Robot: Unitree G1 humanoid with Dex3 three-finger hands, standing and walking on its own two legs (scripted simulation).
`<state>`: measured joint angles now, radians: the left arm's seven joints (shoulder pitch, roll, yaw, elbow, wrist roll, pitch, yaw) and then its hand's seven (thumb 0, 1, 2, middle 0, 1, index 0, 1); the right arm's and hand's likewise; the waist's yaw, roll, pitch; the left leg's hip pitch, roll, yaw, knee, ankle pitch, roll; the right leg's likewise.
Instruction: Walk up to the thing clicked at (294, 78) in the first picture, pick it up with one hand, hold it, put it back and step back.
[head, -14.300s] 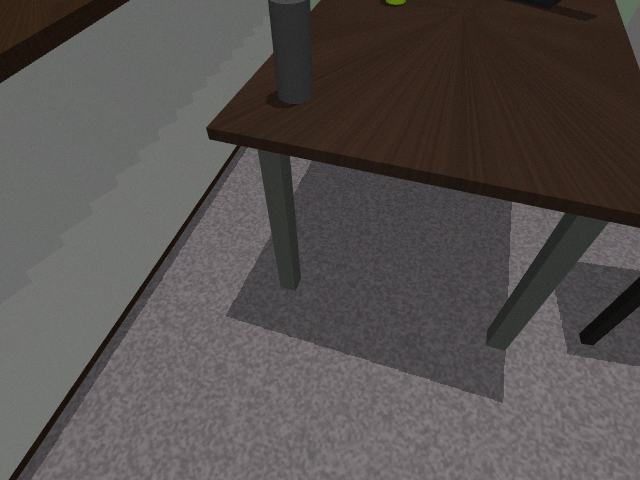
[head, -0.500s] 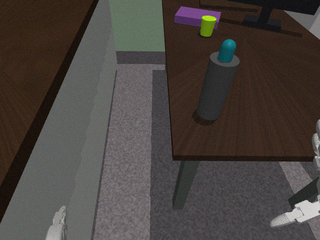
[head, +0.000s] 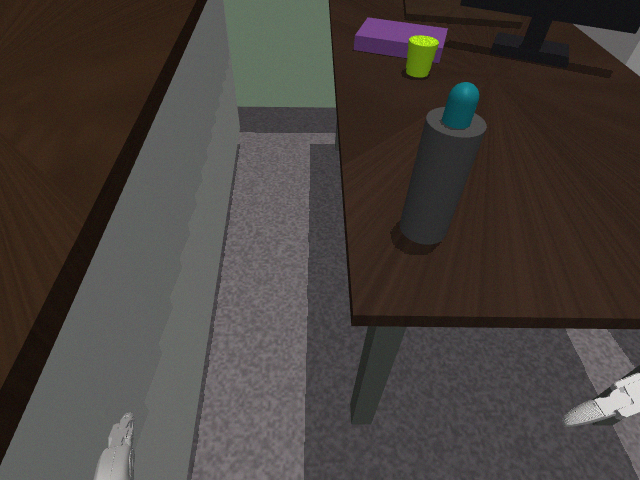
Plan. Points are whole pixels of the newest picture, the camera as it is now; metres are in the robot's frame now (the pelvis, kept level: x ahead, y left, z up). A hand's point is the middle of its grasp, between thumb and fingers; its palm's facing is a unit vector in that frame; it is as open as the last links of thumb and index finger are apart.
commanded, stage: go down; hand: right
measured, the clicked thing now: (441, 167) +0.54 -0.20 +0.11
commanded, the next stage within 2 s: none
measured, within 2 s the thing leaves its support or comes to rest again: neither
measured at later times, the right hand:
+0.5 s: hand (619, 236) +0.33 -0.33 +0.17, palm faces +0.15 +0.99 +0.00, open 17.6 cm
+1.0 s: hand (622, 203) +0.38 -0.37 +0.16, palm faces +0.21 +0.98 -0.01, open 17.5 cm
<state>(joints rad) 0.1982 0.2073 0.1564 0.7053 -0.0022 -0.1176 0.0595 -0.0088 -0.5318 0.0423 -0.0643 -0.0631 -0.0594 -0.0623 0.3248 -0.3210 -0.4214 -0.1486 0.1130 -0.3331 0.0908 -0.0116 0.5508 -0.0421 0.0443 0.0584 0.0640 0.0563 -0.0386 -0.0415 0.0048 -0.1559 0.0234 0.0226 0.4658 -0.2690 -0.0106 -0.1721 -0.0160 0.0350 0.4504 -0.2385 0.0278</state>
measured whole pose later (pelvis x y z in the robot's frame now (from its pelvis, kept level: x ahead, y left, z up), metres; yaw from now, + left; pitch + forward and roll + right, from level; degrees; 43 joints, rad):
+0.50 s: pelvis +0.00 +0.00 +0.00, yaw +0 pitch +2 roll +0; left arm 0.23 0.26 0.01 0.71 -0.03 -0.18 0.18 -0.01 -0.54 0.05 -0.06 -0.05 -0.05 -0.06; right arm -0.34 -0.62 -0.59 0.62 0.31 0.03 0.53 -0.01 0.57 -0.05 0.03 0.06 0.04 0.06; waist 0.00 -0.02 -0.05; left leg -0.26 0.01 0.02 0.49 -0.27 -0.01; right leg -0.28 -0.02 0.03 0.49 -0.25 0.03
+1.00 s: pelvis +0.00 -0.01 -0.01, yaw +1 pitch +8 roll +1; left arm 0.24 0.25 -0.05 0.64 -0.01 -0.20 0.19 -0.01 -0.54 0.05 -0.06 -0.06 -0.06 -0.06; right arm -0.60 -0.78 -0.60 0.95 0.22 -0.05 0.51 -0.01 0.54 -0.05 0.05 0.06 0.06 0.06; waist 0.05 0.00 -0.09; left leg -0.39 0.01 0.01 0.55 -0.29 -0.02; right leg -0.44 -0.03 0.03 0.61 -0.30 0.02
